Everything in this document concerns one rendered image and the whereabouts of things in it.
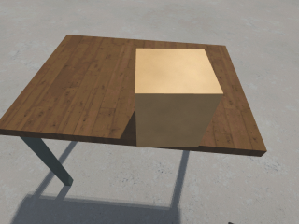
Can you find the carton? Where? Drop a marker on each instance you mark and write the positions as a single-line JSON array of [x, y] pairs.
[[176, 96]]

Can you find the table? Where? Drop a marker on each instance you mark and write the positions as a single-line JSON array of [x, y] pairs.
[[85, 92]]

